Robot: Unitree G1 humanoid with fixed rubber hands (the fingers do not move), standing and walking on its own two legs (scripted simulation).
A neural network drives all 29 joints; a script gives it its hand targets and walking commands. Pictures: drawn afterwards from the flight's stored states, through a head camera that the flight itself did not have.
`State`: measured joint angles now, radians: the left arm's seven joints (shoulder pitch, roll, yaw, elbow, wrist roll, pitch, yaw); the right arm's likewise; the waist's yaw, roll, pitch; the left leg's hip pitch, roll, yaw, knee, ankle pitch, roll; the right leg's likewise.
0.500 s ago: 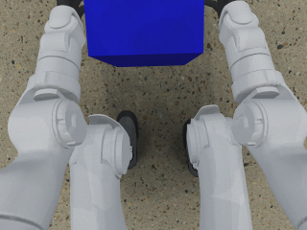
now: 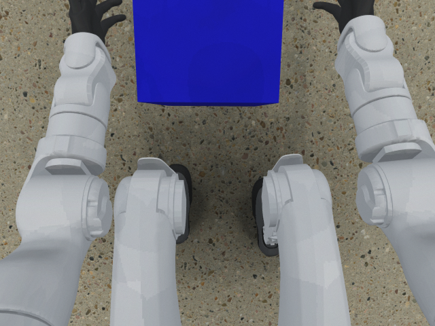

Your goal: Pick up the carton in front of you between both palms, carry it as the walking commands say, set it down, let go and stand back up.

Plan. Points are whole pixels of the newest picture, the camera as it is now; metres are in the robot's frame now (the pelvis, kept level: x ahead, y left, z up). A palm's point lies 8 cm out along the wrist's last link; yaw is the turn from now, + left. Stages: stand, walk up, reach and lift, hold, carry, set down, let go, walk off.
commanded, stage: set down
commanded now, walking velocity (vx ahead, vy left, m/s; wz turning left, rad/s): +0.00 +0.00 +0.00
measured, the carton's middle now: (210, 50) +0.51 +0.03 -0.26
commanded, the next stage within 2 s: let go in 0.84 s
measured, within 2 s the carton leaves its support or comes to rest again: neither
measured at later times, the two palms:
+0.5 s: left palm out of the picture +0.51 +0.20 +0.02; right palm out of the picture +0.52 -0.19 +0.02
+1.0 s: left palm out of the picture +0.49 +0.21 +0.15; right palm out of the picture +0.51 -0.20 +0.16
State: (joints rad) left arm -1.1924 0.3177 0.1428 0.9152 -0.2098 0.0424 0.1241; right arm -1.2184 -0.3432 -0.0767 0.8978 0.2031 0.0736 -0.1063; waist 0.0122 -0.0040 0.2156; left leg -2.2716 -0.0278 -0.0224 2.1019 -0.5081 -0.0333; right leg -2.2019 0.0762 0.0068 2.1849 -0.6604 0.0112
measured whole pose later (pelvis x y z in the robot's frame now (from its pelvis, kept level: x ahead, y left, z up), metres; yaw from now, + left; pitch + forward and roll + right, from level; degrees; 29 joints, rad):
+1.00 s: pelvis +0.05 +0.01 +0.26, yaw +0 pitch +44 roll -1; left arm -0.83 0.17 0.27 0.74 0.06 0.12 0.04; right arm -0.87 -0.25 -0.27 0.82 -0.04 0.10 0.04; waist 0.01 0.00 -0.13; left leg -1.57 -0.02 -0.03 1.10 -0.30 -0.01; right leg -1.51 0.05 0.04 1.14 -0.40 0.01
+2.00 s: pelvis +0.12 +0.01 +0.39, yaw +0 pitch -5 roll +1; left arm 0.22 0.21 0.05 0.41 0.02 0.14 -0.08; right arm 0.20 -0.20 -0.05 0.43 -0.02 0.13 0.08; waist 0.00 -0.03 0.13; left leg -0.11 -0.03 -0.03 0.43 -0.23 0.00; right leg -0.05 0.01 0.06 0.45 -0.31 -0.01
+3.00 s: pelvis +0.13 +0.02 +0.39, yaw +0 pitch -2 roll +0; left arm 0.18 0.36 0.02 0.88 0.03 0.00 0.02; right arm 0.14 -0.36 -0.01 0.91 -0.03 -0.01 -0.02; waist 0.00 -0.02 0.02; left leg -0.16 -0.03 -0.03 0.43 -0.23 0.02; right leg -0.08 0.01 0.06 0.40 -0.28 0.01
